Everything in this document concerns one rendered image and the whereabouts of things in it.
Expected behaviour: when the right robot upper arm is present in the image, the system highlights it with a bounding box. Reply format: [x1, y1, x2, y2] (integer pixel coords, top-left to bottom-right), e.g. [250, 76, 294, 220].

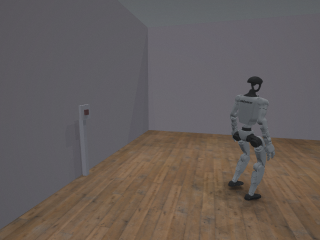
[257, 97, 269, 125]

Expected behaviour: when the right robot forearm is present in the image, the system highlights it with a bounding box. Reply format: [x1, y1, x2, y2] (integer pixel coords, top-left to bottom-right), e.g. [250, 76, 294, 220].
[259, 118, 272, 145]

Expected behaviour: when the panel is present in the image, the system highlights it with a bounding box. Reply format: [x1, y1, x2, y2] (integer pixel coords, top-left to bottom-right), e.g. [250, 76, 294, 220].
[78, 104, 91, 176]

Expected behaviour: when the robot right hand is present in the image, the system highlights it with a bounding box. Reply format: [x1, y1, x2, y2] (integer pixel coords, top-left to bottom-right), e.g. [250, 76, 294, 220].
[264, 143, 275, 161]

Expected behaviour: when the left robot forearm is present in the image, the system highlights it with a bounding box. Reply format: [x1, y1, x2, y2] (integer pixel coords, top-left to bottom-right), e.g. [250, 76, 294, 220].
[230, 115, 238, 131]

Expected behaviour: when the left robot upper arm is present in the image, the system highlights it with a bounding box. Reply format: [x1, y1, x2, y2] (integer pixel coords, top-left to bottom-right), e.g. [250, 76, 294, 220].
[230, 95, 243, 118]

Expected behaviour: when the robot left hand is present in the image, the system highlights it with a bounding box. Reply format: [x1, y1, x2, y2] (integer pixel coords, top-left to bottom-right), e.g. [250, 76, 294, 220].
[231, 130, 238, 142]

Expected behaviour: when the left robot thigh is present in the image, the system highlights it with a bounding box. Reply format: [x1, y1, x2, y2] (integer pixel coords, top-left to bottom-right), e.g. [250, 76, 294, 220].
[233, 131, 250, 163]

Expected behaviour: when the humanoid robot torso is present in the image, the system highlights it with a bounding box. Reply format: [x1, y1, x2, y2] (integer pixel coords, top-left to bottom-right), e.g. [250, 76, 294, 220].
[238, 93, 260, 142]

